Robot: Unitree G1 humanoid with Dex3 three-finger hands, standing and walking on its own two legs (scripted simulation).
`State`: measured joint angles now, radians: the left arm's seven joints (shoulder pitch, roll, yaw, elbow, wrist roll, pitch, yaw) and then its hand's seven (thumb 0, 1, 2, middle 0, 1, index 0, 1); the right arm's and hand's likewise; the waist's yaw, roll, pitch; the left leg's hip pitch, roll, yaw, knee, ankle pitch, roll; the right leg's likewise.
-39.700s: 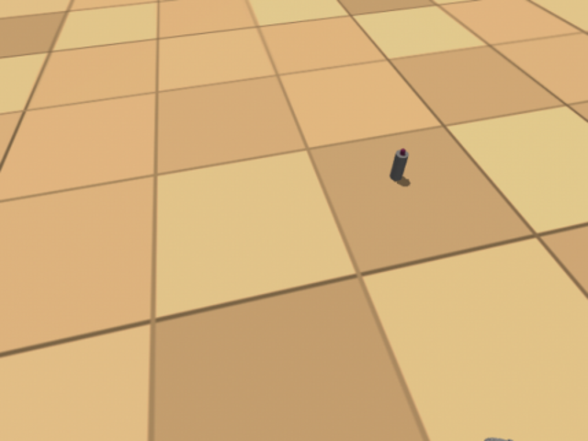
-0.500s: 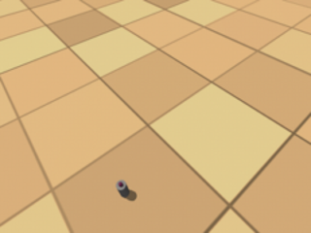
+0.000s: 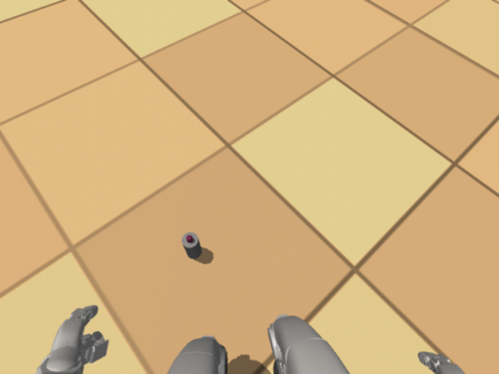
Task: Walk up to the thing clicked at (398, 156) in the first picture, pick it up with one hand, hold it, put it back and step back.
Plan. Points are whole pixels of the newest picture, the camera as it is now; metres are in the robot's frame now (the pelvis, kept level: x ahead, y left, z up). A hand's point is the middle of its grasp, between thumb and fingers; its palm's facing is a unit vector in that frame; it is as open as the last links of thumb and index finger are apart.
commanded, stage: step back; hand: left
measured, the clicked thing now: (191, 245) +0.50 +0.19 -0.67
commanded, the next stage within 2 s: none
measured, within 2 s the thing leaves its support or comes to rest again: neither
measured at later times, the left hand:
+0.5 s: hand out of the picture +0.00 +0.25 -0.13, palm faces -0.04 -0.91 -0.42, open 7.4 cm
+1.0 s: hand out of the picture -0.17 +0.25 -0.16, palm faces -0.07 -0.91 -0.41, open 7.4 cm
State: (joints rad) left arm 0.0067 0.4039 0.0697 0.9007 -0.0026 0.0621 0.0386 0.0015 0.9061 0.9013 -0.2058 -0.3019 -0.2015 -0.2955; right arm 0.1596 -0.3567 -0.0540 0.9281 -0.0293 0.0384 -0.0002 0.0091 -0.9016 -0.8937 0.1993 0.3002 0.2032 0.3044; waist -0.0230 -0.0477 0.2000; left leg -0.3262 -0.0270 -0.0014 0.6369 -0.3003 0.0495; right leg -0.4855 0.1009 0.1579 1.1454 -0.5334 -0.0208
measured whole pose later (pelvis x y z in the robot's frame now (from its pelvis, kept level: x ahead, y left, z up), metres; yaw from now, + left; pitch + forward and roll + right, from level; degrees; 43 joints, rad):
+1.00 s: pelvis -0.27 -0.02 -0.01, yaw -5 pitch -2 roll -1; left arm 0.19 0.39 0.09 0.85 0.02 0.05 0.00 0.00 0.90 0.90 -0.21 -0.30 -0.20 -0.30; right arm 0.10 -0.40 -0.04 0.79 -0.02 0.03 -0.01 0.01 -0.90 -0.89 0.20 0.30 0.21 0.31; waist 0.02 0.02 0.17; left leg -0.46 0.07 -0.01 0.69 -0.20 -0.02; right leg -0.23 0.02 0.05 0.68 -0.42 0.01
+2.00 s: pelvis -0.59 -0.04 -0.01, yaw +1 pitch -2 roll +2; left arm 0.22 0.39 0.08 0.89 0.05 0.02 0.00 0.00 0.90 0.90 -0.21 -0.30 -0.21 -0.30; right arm 0.24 -0.39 -0.06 0.97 -0.03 0.03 0.01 0.01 -0.90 -0.89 0.20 0.30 0.20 0.30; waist 0.03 0.01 0.09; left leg -0.24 -0.04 -0.02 0.61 -0.36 -0.01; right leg -0.31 -0.07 -0.04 0.71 -0.35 0.00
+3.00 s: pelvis -0.56 -0.03 +0.02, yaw +1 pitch -3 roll +0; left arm 0.05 0.34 0.01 1.10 0.00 -0.01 0.01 0.00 0.90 0.90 -0.21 -0.30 -0.20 -0.30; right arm 0.04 -0.33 -0.02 1.09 0.00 -0.02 0.01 0.01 -0.90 -0.89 0.20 0.30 0.20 0.30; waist 0.01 0.01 0.07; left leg -0.13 0.00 -0.01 0.39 -0.22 0.00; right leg -0.11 -0.02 0.00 0.39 -0.23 0.02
